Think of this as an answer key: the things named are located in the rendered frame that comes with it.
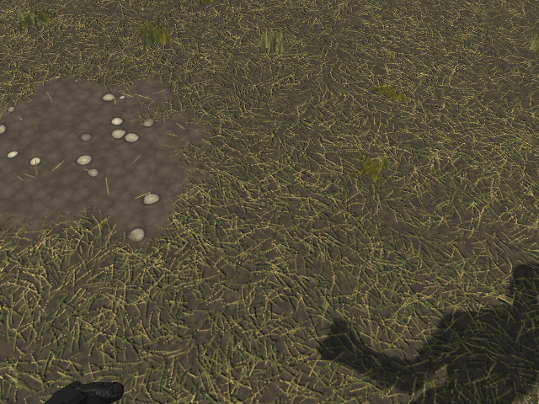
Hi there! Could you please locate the robot left hand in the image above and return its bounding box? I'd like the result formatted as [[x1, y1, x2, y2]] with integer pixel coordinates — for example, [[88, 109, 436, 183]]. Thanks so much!
[[43, 381, 124, 404]]

